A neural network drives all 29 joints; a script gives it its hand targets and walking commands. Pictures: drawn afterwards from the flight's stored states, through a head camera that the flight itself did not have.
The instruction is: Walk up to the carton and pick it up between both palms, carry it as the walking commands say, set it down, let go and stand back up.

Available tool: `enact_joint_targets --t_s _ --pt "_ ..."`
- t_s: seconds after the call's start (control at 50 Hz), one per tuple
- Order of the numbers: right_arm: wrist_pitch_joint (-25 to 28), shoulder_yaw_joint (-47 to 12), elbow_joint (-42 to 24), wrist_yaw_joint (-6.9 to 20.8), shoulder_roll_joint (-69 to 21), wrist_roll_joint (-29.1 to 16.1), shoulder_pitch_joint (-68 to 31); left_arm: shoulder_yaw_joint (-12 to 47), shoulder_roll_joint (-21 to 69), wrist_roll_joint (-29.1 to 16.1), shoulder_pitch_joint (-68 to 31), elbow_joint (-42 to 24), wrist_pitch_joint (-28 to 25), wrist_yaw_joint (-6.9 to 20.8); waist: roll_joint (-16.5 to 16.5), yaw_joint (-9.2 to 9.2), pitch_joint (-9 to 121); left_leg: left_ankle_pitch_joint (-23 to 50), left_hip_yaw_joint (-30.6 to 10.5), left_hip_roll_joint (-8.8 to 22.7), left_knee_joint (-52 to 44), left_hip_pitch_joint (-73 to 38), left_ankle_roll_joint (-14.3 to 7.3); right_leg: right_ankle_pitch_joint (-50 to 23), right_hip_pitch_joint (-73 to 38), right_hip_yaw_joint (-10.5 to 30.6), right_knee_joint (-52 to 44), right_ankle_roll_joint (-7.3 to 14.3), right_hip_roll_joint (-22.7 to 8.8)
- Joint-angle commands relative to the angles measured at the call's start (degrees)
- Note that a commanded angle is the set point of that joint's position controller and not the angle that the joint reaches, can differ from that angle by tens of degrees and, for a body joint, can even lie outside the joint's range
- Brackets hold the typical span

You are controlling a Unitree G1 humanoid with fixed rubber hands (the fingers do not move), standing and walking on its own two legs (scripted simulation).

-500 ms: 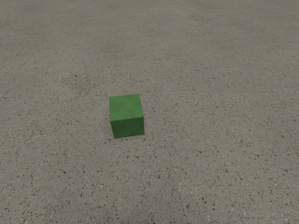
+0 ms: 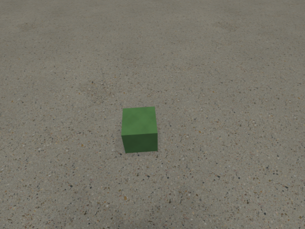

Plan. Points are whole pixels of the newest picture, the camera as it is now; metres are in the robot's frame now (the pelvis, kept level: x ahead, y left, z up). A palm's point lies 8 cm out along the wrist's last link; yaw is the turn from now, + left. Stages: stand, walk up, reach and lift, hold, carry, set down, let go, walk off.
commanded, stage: walk up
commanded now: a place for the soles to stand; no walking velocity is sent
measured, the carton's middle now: (140, 129) +0.95 +0.10 -0.63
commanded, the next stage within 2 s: none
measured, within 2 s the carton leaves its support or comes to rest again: neither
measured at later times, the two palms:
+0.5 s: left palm out of the picture +0.16 +0.32 -0.08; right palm (261, 221) +0.19 -0.29 -0.10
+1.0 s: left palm (33, 225) +0.19 +0.33 -0.09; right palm (236, 170) +0.34 -0.27 -0.09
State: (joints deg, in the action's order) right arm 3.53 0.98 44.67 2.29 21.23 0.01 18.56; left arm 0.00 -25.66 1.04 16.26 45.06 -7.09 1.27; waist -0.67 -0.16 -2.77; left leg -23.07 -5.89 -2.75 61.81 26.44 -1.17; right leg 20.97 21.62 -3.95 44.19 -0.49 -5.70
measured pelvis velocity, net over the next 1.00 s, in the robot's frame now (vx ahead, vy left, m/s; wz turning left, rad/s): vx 0.21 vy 0.01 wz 0.14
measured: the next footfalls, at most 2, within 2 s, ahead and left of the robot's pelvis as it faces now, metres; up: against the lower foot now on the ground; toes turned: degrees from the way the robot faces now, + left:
left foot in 0.22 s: +0.18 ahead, +0.13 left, +0.00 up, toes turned +2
right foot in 0.52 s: +0.21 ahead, -0.14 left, +0.00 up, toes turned -2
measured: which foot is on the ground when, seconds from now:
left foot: up 0.00-0.20, down 0.22-0.54, up 0.56-0.84, down 0.86-1.00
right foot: down 0.00-0.22, up 0.24-0.50, down 0.52-0.86, up 0.88-1.00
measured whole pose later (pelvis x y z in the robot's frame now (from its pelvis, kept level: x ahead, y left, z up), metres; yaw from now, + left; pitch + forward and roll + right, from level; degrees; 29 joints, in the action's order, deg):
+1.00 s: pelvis +0.21 +0.01 +0.00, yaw +8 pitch -2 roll -1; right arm 3.6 1.0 44.7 2.8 21.3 0.0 15.6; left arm 0.0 -25.6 0.3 23.1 46.9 -4.9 1.1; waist -1.1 -0.1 -2.3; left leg -16.5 0.2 -0.2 41.2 22.9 -1.8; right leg 25.0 23.7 -5.2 60.1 0.0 -5.8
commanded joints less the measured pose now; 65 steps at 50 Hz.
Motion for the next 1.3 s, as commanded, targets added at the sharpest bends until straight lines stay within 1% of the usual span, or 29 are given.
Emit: enact_joint_targets --t_s 0.0,0.08,0.14,0.18,0.2,0.22,0.24,0.26,0.32,0.44,0.5,0.52,0.54,0.58,0.68,0.74,0.8,0.84,0.86,0.88,0.9,0.96,1.06,1.1,1.12,1.14,1.16,1.2,1.28 --pt "1.3 5.0 -3.3 0.4 12.8 0.1 -0.3 -7.2 -14.8 -0.3 4.5 -2.8 -1.2 -1.0 7.5 -1.92 0.8 4.5 0.6 4.6 -0.1 18.2 0.4 -7.5 -17.9 13.5 -25.1 13.0 -13.8" --pt "1.1 5.0 -6.1 1.4 11.3 0.7 -6.5 -7.4 -16.4 -0.2 6.9 -3.8 -0.7 -0.6 9.4 -3.66 1.6 2.2 6.4 5.3 -13.3 12.4 0.4 -13.4 -16.3 8.5 -22.1 14.0 -14.0" --pt "1.7 5.5 -5.0 1.8 10.3 0.5 -2.9 -7.2 -16.6 -0.2 4.1 -4.8 0.1 -0.4 11.6 -0.81 5.4 4.5 9.4 3.7 -24.9 -0.3 -0.5 -12.5 -12.1 4.9 -16.8 11.8 -12.5" --pt "2.2 7.0 -1.2 0.7 12.7 0.9 5.0 -5.2 -12.5 -0.2 4.5 -5.1 0.8 -0.6 1.7 3.27 10.9 4.4 7.3 1.6 -31.7 -19.9 -2.2 -12.7 -1.4 0.6 -1.3 8.3 -9.6" --pt "2.3 8.6 0.1 -0.4 17.1 1.6 10.9 -3.5 -7.9 -0.7 5.2 -6.0 0.7 -0.7 -12.4 6.32 13.1 -5.7 -9.3 9.2 -36.4 -29.1 -4.4 -7.6 10.6 -1.1 15.3 5.5 -4.8" --pt "2.5 9.8 -1.5 -1.2 23.5 1.4 11.1 -2.9 -6.8 -0.9 2.7 -7.4 1.1 -0.5 -20.0 7.15 7.0 -13.3 -36.1 20.3 -47.6 -29.8 -8.3 8.7 28.5 0.9 24.0 2.5 3.9" --pt "2.2 9.5 -2.7 -1.2 23.0 -0.4 6.6 -4.5 -12.8 -0.8 1.7 -5.3 2.2 -1.0 -6.5 5.14 3.0 -17.0 -35.6 22.0 -47.4 -21.2 -9.6 5.2 26.2 6.9 24.8 3.3 -0.1" --pt "2.1 8.9 -2.9 -1.1 20.5 -0.7 3.9 -5.1 -13.4 -1.0 4.7 -3.9 2.6 -0.7 -4.2 2.79 0.1 -18.5 -31.8 20.4 -46.6 -18.4 -10.3 2.5 24.3 6.2 24.1 3.2 -1.3" --pt "1.5 7.7 -2.4 -0.7 18.2 0.5 -0.1 -5.9 -11.7 -0.3 6.5 -1.4 2.7 0.1 -9.1 1.38 -3.1 -19.3 -20.7 13.8 -46.9 -6.2 -11.6 3.0 15.5 3.4 16.0 2.1 -1.1" --pt "0.8 8.0 -1.2 -0.1 18.7 1.6 3.1 -6.4 -10.7 0.1 2.5 -2.6 1.6 0.2 -9.7 3.2 0.8 -12.1 -19.9 14.2 -41.0 -11.7 -14.1 7.5 11.7 1.1 2.1 2.3 1.4" --pt "0.0 6.8 -3.1 0.1 16.1 0.6 -1.5 -7.1 -11.1 0.5 10.2 0.4 -0.3 -0.5 -2.4 -2.66 5.8 -8.6 -10.9 9.8 -27.5 5.4 -9.7 -0.9 -14.4 -0.2 -12.4 4.0 5.0" --pt "0.2 4.9 -4.9 0.1 10.5 0.7 -3.3 -8.5 -14.9 1.1 17.6 2.0 -0.8 -1.1 9.6 -6.62 8.1 -9.7 -5.0 3.5 -12.8 18.9 -5.2 8.6 -27.6 14.8 -20.9 7.2 -3.5" --pt "0.6 4.4 -6.0 -0.2 8.6 0.4 -5.7 -9.9 -20.9 0.9 18.0 1.7 -1.1 -1.2 17.4 -8.33 5.2 -6.9 3.6 -3.0 0.6 30.6 -1.9 27.4 -28.8 36.8 -32.0 11.6 -19.9" --pt "0.6 5.4 -3.6 -0.5 14.7 0.3 -6.2 -9.0 -18.5 -0.5 8.8 -1.2 -1.0 -1.6 3.5 -3.93 -3.7 1.9 -1.9 3.6 5.1 28.9 -0.6 24.1 -19.4 31.2 -32.3 12.8 -19.0" --pt "0.8 5.2 -5.2 1.0 12.1 0.5 -6.1 -7.3 -16.5 -0.4 9.9 -1.9 -1.0 -1.0 8.6 -3.4 -0.3 5.3 5.6 5.9 -7.0 17.2 0.9 -11.7 -17.1 14.0 -24.9 13.8 -14.1" --pt "1.0 5.2 -6.3 1.3 10.8 0.7 -8.2 -7.5 -17.1 -0.3 9.8 -2.7 -0.2 -0.9 10.4 -4.12 2.3 1.9 8.9 4.3 -17.4 9.4 0.5 -19.1 -17.0 9.3 -19.9 13.2 -12.6" --pt "1.3 6.0 -4.3 1.2 10.4 0.7 -2.3 -6.5 -15.8 -0.7 7.1 -3.3 0.7 -0.8 9.0 0.13 7.1 7.0 12.0 1.5 -28.3 -7.4 -1.5 -19.1 -8.5 4.7 -11.8 10.8 -11.9" --pt "1.7 8.5 -1.1 -0.2 16.2 1.6 7.9 -3.8 -9.3 -1.1 8.3 -4.2 0.4 -1.1 -7.8 5.29 12.7 -2.8 -4.6 8.5 -35.9 -29.4 -5.7 -13.4 8.8 -0.9 12.4 5.7 -5.2" --pt "1.9 10.0 -2.1 -0.9 22.9 1.7 9.6 -2.7 -6.5 -1.6 6.2 -6.3 0.6 -1.0 -17.7 6.86 8.2 -10.7 -32.4 22.4 -44.9 -33.7 -10.9 7.7 29.0 -0.3 22.1 2.8 4.1" --pt "1.8 9.4 -3.4 -1.0 22.3 0.1 5.9 -4.4 -12.0 -1.2 5.1 -4.4 1.4 -1.7 -6.9 4.99 3.0 -12.2 -31.8 24.5 -45.0 -23.6 -14.3 6.5 27.4 5.4 24.5 3.5 0.0" --pt "1.7 8.8 -3.0 -0.9 20.3 -0.7 2.9 -4.7 -12.5 -1.2 7.2 -2.9 1.8 -1.3 -5.0 3.08 0.1 -12.9 -27.7 22.5 -45.1 -18.5 -14.6 4.0 25.0 5.5 24.2 3.2 -1.2" --pt "1.1 8.0 -2.5 -0.3 18.1 0.3 -0.8 -5.5 -11.6 -0.6 9.5 -0.7 1.8 -0.2 -8.6 1.49 -2.7 -14.1 -16.8 15.1 -46.1 -8.3 -13.1 3.5 15.0 2.6 14.7 1.9 -1.0" --pt "0.0 7.9 -1.9 0.5 18.5 1.6 -0.4 -5.9 -10.5 -0.4 7.4 -1.1 1.0 -0.3 -11.6 2.23 -0.3 -10.0 -14.0 14.9 -41.6 -8.3 -14.2 6.1 8.6 -0.4 1.7 2.1 1.4" --pt "-0.9 7.3 -3.2 0.7 16.7 1.0 -3.7 -6.4 -10.2 -0.2 12.8 1.2 -0.4 -0.8 -5.2 -2.01 3.4 -6.2 -8.2 11.9 -31.4 0.4 -11.5 -0.9 -8.2 -2.7 -10.7 2.8 4.8" --pt "-1.0 5.9 -4.5 0.8 13.1 0.8 -4.9 -7.6 -13.0 0.3 18.5 2.7 -1.0 -1.7 1.7 -5.47 6.0 -8.0 -3.4 8.2 -20.1 11.9 -7.5 1.1 -21.5 3.6 -15.7 5.2 3.0" --pt "-0.7 4.3 -6.6 1.0 7.3 0.8 -6.8 -9.3 -18.7 0.9 21.8 2.8 -1.5 -2.2 16.6 -7.82 6.8 -9.2 5.5 0.9 -2.4 25.6 -2.7 19.1 -28.9 28.1 -27.1 9.6 -13.7" --pt "-1.0 5.1 -6.7 0.2 12.0 1.2 -9.5 -9.8 -23.0 0.2 18.5 1.2 -1.4 -2.5 11.0 -7.76 1.3 -6.0 1.4 2.6 6.2 30.7 -1.2 28.2 -22.3 41.0 -33.4 14.0 -23.2" --pt "-0.7 5.8 -4.1 0.6 15.1 0.9 -7.1 -8.7 -19.1 -1.1 10.4 -0.7 -1.1 -2.8 1.9 -3.17 -3.6 2.5 1.0 7.5 4.2 26.0 -0.3 17.0 -16.5 30.0 -29.9 14.3 -18.9" --pt "-0.4 5.5 -5.0 1.2 12.4 0.6 -7.6 -7.6 -17.7 -0.3 12.3 -1.0 -1.3 -2.2 7.6 -3.72 1.1 1.2 5.1 7.0 -6.1 16.3 0.3 -14.7 -17.0 16.4 -22.2 14.3 -14.7"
